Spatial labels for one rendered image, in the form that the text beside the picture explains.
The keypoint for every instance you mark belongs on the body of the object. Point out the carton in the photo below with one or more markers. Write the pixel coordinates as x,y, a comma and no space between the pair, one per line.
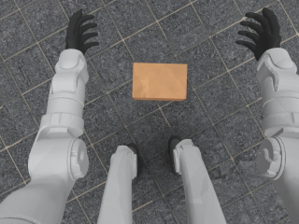
160,81

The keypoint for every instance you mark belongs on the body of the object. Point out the robot left shin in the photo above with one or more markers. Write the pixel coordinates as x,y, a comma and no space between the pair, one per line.
121,148

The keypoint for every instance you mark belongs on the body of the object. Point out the robot left upper arm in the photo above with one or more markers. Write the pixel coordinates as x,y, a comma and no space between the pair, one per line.
55,165

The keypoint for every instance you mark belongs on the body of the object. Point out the left robot forearm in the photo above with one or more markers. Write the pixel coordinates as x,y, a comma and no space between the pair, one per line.
66,100

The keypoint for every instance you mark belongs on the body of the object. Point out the robot right shin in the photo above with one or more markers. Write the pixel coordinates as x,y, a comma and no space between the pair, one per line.
187,142

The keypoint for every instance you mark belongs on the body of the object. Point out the right robot hand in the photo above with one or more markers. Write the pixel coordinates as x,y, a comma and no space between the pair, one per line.
267,37

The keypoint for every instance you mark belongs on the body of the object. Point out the left robot hand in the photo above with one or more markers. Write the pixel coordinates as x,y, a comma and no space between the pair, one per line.
75,38

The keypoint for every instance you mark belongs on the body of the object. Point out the robot shin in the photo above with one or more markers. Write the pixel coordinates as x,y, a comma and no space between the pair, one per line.
121,148
187,142

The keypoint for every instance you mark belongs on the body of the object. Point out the right robot forearm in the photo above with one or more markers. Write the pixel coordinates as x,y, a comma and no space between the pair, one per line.
279,82

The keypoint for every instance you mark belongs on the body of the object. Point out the robot right upper arm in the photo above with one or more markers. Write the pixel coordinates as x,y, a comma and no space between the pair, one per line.
278,160

